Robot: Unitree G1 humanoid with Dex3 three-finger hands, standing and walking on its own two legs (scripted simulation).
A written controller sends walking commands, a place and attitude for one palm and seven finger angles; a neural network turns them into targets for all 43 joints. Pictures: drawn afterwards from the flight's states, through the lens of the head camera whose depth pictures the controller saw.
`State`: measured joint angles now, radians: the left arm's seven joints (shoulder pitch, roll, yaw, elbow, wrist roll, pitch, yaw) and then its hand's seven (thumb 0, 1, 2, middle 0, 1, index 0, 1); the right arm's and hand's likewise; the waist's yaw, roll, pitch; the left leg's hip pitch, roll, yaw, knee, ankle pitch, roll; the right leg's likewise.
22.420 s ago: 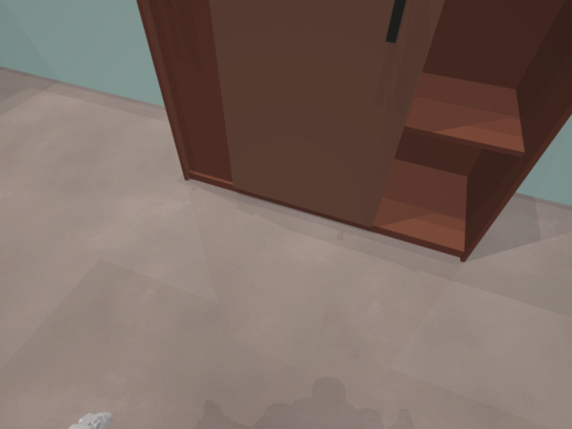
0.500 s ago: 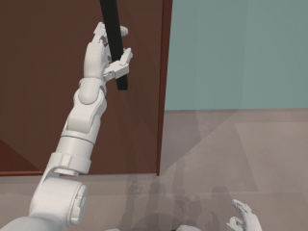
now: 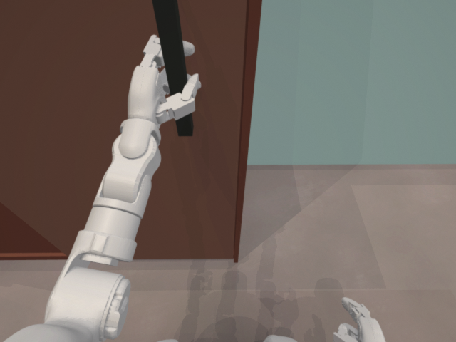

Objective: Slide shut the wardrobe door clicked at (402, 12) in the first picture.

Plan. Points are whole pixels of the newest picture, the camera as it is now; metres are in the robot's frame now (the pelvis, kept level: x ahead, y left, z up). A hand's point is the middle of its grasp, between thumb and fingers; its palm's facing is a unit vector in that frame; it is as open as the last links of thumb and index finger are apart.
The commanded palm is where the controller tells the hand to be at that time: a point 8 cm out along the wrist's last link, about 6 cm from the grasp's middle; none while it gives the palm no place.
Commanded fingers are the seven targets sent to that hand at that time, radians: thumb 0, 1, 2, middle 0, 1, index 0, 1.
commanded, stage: step sideways, sliding the door along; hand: left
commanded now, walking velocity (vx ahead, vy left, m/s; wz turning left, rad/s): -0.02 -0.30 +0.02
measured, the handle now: (177, 61) +0.48 +0.09 +0.24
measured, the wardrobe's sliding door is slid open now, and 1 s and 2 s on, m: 0.00 0.00 0.00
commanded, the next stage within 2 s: none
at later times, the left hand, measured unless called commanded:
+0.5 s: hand (188, 97) +0.42 +0.07 +0.21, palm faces -0.05 -1.00 -0.08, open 6.9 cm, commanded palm +0.41 +0.11 +0.22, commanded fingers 0.00 0.90 0.90 -0.45 -1.40 -0.45 -1.40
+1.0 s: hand (189, 97) +0.42 +0.07 +0.21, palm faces -0.04 -1.00 -0.08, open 6.8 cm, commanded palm +0.41 +0.11 +0.22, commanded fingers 0.00 0.90 0.90 -0.45 -1.40 -0.45 -1.40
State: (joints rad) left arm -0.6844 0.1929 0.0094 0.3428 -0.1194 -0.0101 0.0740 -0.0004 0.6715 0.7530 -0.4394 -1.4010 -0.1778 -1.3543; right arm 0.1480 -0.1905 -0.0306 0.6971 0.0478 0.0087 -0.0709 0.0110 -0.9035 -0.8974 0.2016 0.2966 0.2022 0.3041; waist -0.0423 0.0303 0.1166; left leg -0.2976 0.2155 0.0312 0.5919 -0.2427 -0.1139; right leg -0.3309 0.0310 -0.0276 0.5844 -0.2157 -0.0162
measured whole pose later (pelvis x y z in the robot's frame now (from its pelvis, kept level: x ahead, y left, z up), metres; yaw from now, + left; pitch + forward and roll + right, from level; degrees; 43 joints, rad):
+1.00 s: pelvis +0.00 -0.01 +0.00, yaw +0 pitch -2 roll -1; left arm -0.68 0.21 0.03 0.36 -0.13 0.01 0.08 0.01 0.67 0.78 -0.42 -1.40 -0.17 -1.37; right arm 0.16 -0.20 -0.03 0.69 0.05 0.01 -0.07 0.01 -0.90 -0.90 0.20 0.30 0.20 0.30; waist -0.05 0.04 0.11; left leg -0.29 0.22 0.03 0.56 -0.22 -0.12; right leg -0.33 0.04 -0.03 0.57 -0.20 -0.03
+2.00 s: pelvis +0.00 -0.01 +0.00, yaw +0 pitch -2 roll -1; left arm -0.66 0.21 0.02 0.31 -0.12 0.01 0.08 0.00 0.67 0.77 -0.43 -1.40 -0.17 -1.36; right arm 0.14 -0.19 -0.03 0.69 0.05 0.01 -0.07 0.01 -0.90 -0.90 0.20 0.30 0.20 0.30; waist -0.05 0.03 0.11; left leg -0.28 0.22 0.03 0.56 -0.23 -0.13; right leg -0.33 0.03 -0.03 0.58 -0.21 -0.02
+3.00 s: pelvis +0.01 +0.02 +0.01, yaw +0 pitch -2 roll +0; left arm -0.62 0.14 -0.02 0.32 -0.10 -0.03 0.09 0.00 0.67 0.73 -0.43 -1.39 -0.17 -1.34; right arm 0.15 -0.21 -0.02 0.69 0.03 -0.02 -0.08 0.01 -0.90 -0.90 0.20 0.30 0.20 0.30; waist -0.05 0.04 0.09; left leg -0.22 0.17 0.07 0.50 -0.22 -0.10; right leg -0.27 -0.02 0.00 0.51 -0.20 0.02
